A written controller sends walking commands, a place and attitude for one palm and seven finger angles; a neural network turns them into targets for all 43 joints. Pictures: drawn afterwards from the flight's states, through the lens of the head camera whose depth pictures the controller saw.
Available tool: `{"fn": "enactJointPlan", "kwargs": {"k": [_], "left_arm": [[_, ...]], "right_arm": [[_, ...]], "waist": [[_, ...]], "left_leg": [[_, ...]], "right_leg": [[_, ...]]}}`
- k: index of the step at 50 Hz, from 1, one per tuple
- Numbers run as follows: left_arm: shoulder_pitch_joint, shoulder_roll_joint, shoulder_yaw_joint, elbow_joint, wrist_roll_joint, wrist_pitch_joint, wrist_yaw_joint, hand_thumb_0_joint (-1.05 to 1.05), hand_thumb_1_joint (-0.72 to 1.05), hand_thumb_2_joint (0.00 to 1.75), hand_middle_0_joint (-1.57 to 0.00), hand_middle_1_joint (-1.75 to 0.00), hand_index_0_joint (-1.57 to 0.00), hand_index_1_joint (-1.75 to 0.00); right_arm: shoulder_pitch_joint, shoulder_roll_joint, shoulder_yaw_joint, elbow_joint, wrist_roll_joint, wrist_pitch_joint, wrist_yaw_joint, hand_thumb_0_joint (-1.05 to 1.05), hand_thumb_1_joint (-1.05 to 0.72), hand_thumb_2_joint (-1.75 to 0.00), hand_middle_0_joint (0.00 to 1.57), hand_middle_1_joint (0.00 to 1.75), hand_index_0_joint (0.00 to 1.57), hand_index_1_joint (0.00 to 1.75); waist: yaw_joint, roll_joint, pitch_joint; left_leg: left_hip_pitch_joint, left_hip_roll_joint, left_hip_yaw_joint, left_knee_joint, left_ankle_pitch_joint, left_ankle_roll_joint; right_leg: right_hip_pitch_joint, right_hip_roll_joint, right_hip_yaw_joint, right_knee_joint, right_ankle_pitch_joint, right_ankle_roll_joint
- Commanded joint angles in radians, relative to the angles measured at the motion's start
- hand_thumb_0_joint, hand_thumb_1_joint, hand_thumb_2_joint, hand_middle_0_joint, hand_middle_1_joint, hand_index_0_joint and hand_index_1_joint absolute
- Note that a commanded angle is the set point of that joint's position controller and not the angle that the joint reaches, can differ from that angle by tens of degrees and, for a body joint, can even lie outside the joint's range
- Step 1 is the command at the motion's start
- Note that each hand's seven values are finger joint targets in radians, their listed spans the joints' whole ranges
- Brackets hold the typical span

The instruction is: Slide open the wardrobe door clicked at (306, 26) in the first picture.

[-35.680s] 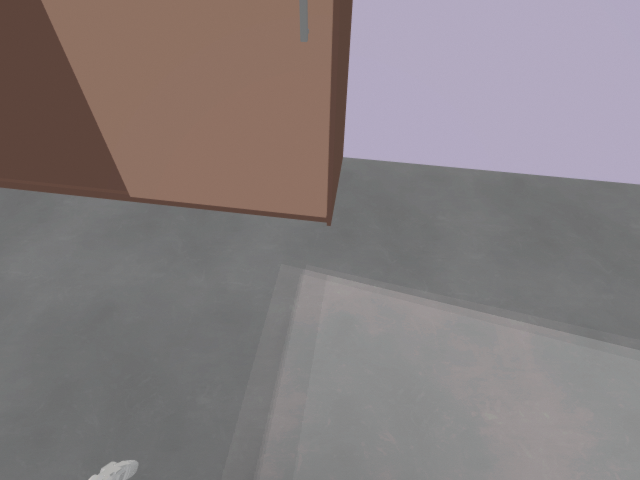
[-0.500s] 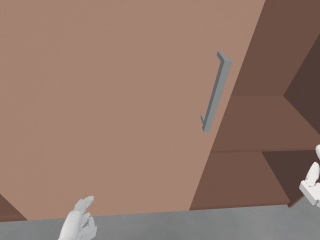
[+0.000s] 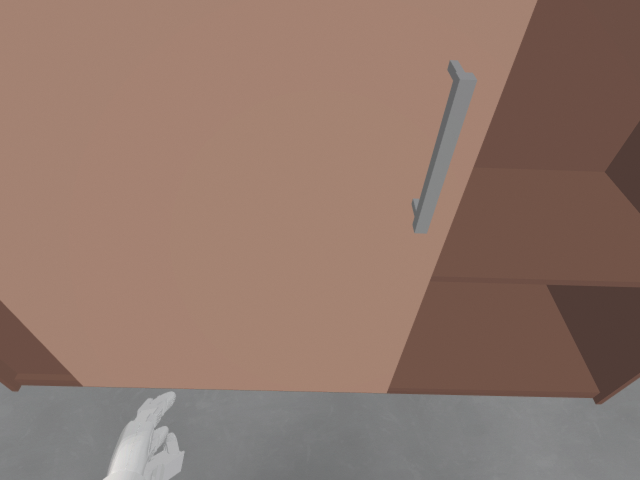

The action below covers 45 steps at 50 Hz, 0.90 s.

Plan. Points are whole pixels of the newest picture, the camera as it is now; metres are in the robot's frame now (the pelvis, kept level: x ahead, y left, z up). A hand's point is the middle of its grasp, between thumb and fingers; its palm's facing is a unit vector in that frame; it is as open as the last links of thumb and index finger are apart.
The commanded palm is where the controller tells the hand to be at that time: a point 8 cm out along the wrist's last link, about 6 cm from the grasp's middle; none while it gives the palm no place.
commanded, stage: step back with the hand held close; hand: right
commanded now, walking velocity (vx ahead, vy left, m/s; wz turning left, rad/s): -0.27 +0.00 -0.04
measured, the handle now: (435, 156) +0.50 -0.13 +0.18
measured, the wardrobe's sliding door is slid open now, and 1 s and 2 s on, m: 0.69 0.69 0.69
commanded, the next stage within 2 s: stop stepping back and stand still in 0.94 s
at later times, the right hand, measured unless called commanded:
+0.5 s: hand out of the picture +0.15 -0.27 +0.17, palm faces +0.56 +0.71 -0.43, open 7.4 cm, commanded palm +0.09 -0.30 +0.19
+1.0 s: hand out of the picture +0.13 -0.23 +0.17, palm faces +0.45 +0.81 -0.37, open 7.4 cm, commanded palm +0.05 -0.26 +0.19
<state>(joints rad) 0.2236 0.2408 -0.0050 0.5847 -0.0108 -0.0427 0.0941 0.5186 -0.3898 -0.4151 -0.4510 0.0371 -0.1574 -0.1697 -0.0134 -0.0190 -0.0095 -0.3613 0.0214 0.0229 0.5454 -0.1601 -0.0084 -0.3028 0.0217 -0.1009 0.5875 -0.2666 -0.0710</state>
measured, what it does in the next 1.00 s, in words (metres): walks backwards: left foot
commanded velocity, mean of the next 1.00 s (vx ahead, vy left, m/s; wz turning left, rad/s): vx -0.37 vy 0.00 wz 0.01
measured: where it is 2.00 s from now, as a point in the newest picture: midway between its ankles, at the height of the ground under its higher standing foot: outside the picture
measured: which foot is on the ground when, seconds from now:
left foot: down 0.00-0.66, up 0.68-0.92, down 0.94-1.00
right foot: down 0.00-1.00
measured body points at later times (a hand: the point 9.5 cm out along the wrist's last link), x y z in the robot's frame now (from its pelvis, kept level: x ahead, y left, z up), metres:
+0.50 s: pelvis -0.04 +0.00 -0.02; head -0.03 +0.00 +0.43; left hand +0.13 +0.25 -0.10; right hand +0.12 -0.31 +0.19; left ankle +0.08 +0.12 -0.73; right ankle +0.03 -0.07 -0.73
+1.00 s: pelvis -0.10 +0.03 +0.00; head -0.06 +0.01 +0.45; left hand +0.10 +0.24 -0.08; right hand +0.10 -0.27 +0.19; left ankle -0.22 +0.14 -0.73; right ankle +0.03 -0.07 -0.73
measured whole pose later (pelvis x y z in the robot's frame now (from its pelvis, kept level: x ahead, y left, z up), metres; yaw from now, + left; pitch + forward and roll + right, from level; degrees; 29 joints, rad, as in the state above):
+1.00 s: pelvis -0.10 +0.03 +0.00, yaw +3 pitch +5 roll +2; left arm 0.09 0.18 -0.03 0.66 0.03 -0.13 0.07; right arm 0.41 -0.37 -0.38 -0.50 0.04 -0.21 -0.18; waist -0.07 0.01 0.00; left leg -0.12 -0.08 -0.06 0.43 -0.39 0.03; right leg -0.53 -0.08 -0.10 0.49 -0.04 -0.01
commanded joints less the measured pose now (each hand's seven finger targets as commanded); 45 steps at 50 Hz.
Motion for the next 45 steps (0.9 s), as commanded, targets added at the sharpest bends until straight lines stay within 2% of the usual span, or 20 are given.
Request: {"fn": "enactJointPlan", "kwargs": {"k": [1, 5, 10, 16, 19, 21, 24, 26, 28, 30, 31, 32, 33, 35, 36, 37, 39, 43, 44, 45], "left_arm": [[-0.12, 0.146, 0.056, -0.16, 0.001, -0.069, 0.008, 0.0, 0.9, 0.9, -0.2, -0.3, -0.2, -0.3], [-0.103, 0.137, 0.054, -0.158, 0.002, -0.079, 0.008, 0.0, 0.9, 0.9, -0.2, -0.3, -0.2, -0.3], [-0.099, 0.128, 0.048, -0.152, 0.011, -0.099, 0.006, 0.0, 0.9, 0.9, -0.2, -0.3, -0.2, -0.3], [-0.098, 0.137, 0.056, -0.154, 0.012, -0.119, 0.005, 0.0, 0.9, 0.9, -0.2, -0.3, -0.2, -0.3], [-0.1, 0.138, 0.059, -0.149, 0.015, -0.117, 0.002, 0.0, 0.9, 0.9, -0.2, -0.3, -0.2, -0.3], [-0.102, 0.141, 0.065, -0.146, 0.019, -0.117, 0.004, 0.0, 0.9, 0.9, -0.2, -0.3, -0.2, -0.3], [-0.087, 0.125, 0.064, -0.132, 0.017, -0.115, -0.002, 0.0, 0.9, 0.9, -0.2, -0.3, -0.2, -0.3], [-0.087, 0.115, 0.064, -0.113, 0.023, -0.113, -0.008, 0.0, 0.9, 0.9, -0.2, -0.3, -0.2, -0.3], [-0.096, 0.097, 0.05, -0.1, 0.024, -0.111, -0.014, 0.0, 0.9, 0.9, -0.2, -0.3, -0.2, -0.3], [-0.098, 0.102, 0.051, -0.109, 0.023, -0.112, -0.008, 0.0, 0.9, 0.9, -0.2, -0.3, -0.2, -0.3], [-0.11, 0.116, 0.058, -0.119, 0.024, -0.115, -0.001, 0.0, 0.9, 0.9, -0.2, -0.3, -0.2, -0.3], [-0.109, 0.116, 0.059, -0.126, 0.02, -0.117, 0.002, 0.0, 0.9, 0.9, -0.2, -0.3, -0.2, -0.3], [-0.118, 0.126, 0.064, -0.14, 0.021, -0.122, 0.003, 0.0, 0.9, 0.9, -0.2, -0.3, -0.2, -0.3], [-0.116, 0.127, 0.079, -0.129, 0.035, -0.138, 0.001, 0.0, 0.9, 0.9, -0.2, -0.3, -0.2, -0.3], [-0.119, 0.128, 0.084, -0.126, 0.043, -0.139, 0.001, 0.0, 0.9, 0.9, -0.2, -0.3, -0.2, -0.3], [-0.113, 0.106, 0.08, -0.108, 0.049, -0.138, 0.0, 0.0, 0.9, 0.9, -0.2, -0.3, -0.2, -0.3], [-0.106, 0.096, 0.077, -0.085, 0.045, -0.158, -0.005, 0.0, 0.9, 0.9, -0.2, -0.3, -0.2, -0.3], [-0.117, 0.09, 0.056, -0.047, 0.046, -0.171, -0.015, 0.0, 0.9, 0.9, -0.2, -0.3, -0.2, -0.3], [-0.121, 0.096, 0.055, -0.038, 0.046, -0.169, -0.017, 0.0, 0.9, 0.9, -0.2, -0.3, -0.2, -0.3], [-0.123, 0.097, 0.055, -0.03, 0.045, -0.161, -0.017, 0.0, 0.9, 0.9, -0.2, -0.3, -0.2, -0.3]], "right_arm": [[-0.106, -0.147, -0.09, -0.184, -0.024, -0.075, -0.016, 0.0, -0.9, -0.9, 0.2, 0.3, 0.2, 0.3], [-0.131, -0.16, -0.1, -0.201, -0.035, -0.094, -0.024, 0.0, -0.9, -0.9, 0.2, 0.3, 0.2, 0.3], [-0.136, -0.178, -0.122, -0.256, -0.04, -0.124, -0.035, 0.0, -0.9, -0.9, 0.2, 0.3, 0.2, 0.3], [-0.069, -0.167, -0.152, -0.236, -0.046, -0.15, -0.036, 0.0, -0.9, -0.9, 0.2, 0.3, 0.2, 0.3], [-0.097, -0.157, -0.149, -0.216, -0.053, -0.156, -0.03, 0.0, -0.9, -0.9, 0.2, 0.3, 0.2, 0.3], [-0.126, -0.177, -0.163, -0.216, -0.055, -0.159, -0.027, 0.0, -0.9, -0.9, 0.2, 0.3, 0.2, 0.3], [-0.153, -0.166, -0.135, -0.217, -0.044, -0.151, -0.019, 0.0, -0.9, -0.9, 0.2, 0.3, 0.2, 0.3], [-0.185, -0.189, -0.133, -0.267, -0.038, -0.149, -0.023, 0.0, -0.9, -0.9, 0.2, 0.3, 0.2, 0.3], [-0.166, -0.189, -0.116, -0.294, -0.028, -0.145, -0.028, 0.0, -0.9, -0.9, 0.2, 0.3, 0.2, 0.3], [-0.116, -0.202, -0.138, -0.32, -0.027, -0.151, -0.036, 0.0, -0.9, -0.9, 0.2, 0.3, 0.2, 0.3], [-0.092, -0.218, -0.165, -0.332, -0.029, -0.155, -0.039, 0.0, -0.9, -0.9, 0.2, 0.3, 0.2, 0.3], [-0.061, -0.204, -0.173, -0.331, -0.032, -0.158, -0.036, 0.0, -0.9, -0.9, 0.2, 0.3, 0.2, 0.3], [-0.052, -0.198, -0.185, -0.35, -0.038, -0.163, -0.032, 0.0, -0.9, -0.9, 0.2, 0.3, 0.2, 0.3], [-0.047, -0.196, -0.203, -0.334, -0.039, -0.167, -0.025, 0.0, -0.9, -0.9, 0.2, 0.3, 0.2, 0.3], [-0.055, -0.218, -0.22, -0.324, -0.033, -0.158, -0.027, 0.0, -0.9, -0.9, 0.2, 0.3, 0.2, 0.3], [-0.051, -0.189, -0.192, -0.304, -0.021, -0.15, -0.026, 0.0, -0.9, -0.9, 0.2, 0.3, 0.2, 0.3], [-0.042, -0.155, -0.148, -0.278, 0.001, -0.14, -0.023, 0.0, -0.9, -0.9, 0.2, 0.3, 0.2, 0.3], [-0.095, -0.119, -0.056, -0.255, 0.017, -0.115, -0.02, 0.0, -0.9, -0.9, 0.2, 0.3, 0.2, 0.3], [-0.137, -0.119, -0.041, -0.263, 0.016, -0.113, -0.018, 0.0, -0.9, -0.9, 0.2, 0.3, 0.2, 0.3], [-0.164, -0.136, -0.042, -0.262, 0.014, -0.115, -0.017, 0.0, -0.9, -0.9, 0.2, 0.3, 0.2, 0.3]], "waist": [[-0.001, -0.047, -0.019], [0.007, 0.041, -0.011], [0.01, -0.027, -0.03], [0.001, -0.122, -0.066], [0.004, -0.097, -0.018], [0.006, -0.043, -0.014], [0.016, 0.101, 0.001], [0.018, 0.119, -0.024], [0.023, 0.116, -0.059], [0.021, 0.053, -0.114], [0.013, -0.028, -0.135], [0.008, -0.085, -0.164], [0.002, -0.192, -0.188], [0.008, -0.273, -0.16], [0.014, -0.244, -0.116], [0.015, -0.154, -0.083], [0.002, -0.091, -0.088], [-0.004, -0.152, -0.131], [-0.007, -0.162, -0.155], [-0.01, -0.125, -0.18]], "left_leg": [[0.24, 0.018, -0.102, 0.039, -0.04, 0.015], [0.197, 0.05, -0.148, -0.012, -0.111, 0.026], [0.173, 0.063, -0.166, -0.028, -0.164, 0.041], [0.327, -0.006, -0.094, 0.146, -0.032, 0.017], [0.342, -0.024, -0.096, 0.209, -0.019, 0.014], [0.315, -0.014, -0.142, 0.183, -0.012, 0.022], [0.15, 0.078, -0.287, 0.004, -0.088, 0.063], [0.014, 0.162, -0.382, -0.13, -0.186, 0.108], [-0.065, 0.185, -0.354, -0.157, -0.172, 0.115], [-0.025, 0.133, -0.263, -0.077, -0.117, 0.086], [0.038, 0.085, -0.216, -0.006, -0.067, 0.066], [0.133, 0.029, -0.151, 0.105, -0.024, 0.039], [0.249, -0.033, -0.09, 0.27, -0.021, 0.015], [0.327, -0.129, -0.066, 0.567, -0.219, -0.011], [0.279, -0.136, -0.089, 0.647, -0.241, -0.011], [0.167, -0.115, -0.096, 0.605, -0.278, -0.005], [0.034, -0.092, -0.071, 0.405, -0.35, -0.002], [0.042, -0.084, -0.039, -0.026, -0.362, 0.018], [0.064, -0.08, -0.037, -0.138, -0.284, 0.025], [0.07, -0.044, -0.069, -0.258, -0.162, 0.039]], "right_leg": [[-0.333, -0.167, 0.242, -0.27, -0.318, -0.031], [-0.349, -0.139, 0.226, -0.207, -0.387, -0.032], [-0.334, -0.129, 0.234, -0.185, -0.392, -0.028], [-0.469, -0.183, 0.29, -0.272, -0.446, -0.045], [-0.555, -0.2, 0.295, -0.274, -0.48, -0.055], [-0.551, -0.182, 0.285, -0.231, -0.473, -0.054], [-0.434, -0.108, 0.225, -0.069, -0.425, -0.018], [-0.283, -0.076, 0.203, 0.031, -0.338, 0.011], [-0.152, -0.067, 0.197, 0.055, -0.232, 0.024], [-0.14, -0.092, 0.223, -0.019, -0.179, 0.011], [-0.181, -0.118, 0.249, -0.08, -0.153, -0.003], [-0.253, -0.165, 0.287, -0.149, -0.171, -0.024], [-0.366, -0.231, 0.335, -0.243, -0.248, -0.056], [-0.516, -0.364, 0.444, -0.453, -0.439, -0.112], [-0.527, -0.384, 0.475, -0.465, -0.427, -0.131], [-0.407, -0.36, 0.431, -0.405, -0.271, -0.117], [-0.143, -0.319, 0.371, -0.347, -0.05, -0.073], [0.111, -0.284, 0.298, -0.346, 0.164, -0.009], [0.159, -0.267, 0.267, -0.315, 0.254, 0.016], [0.204, -0.255, 0.248, -0.237, 0.363, 0.039]]}}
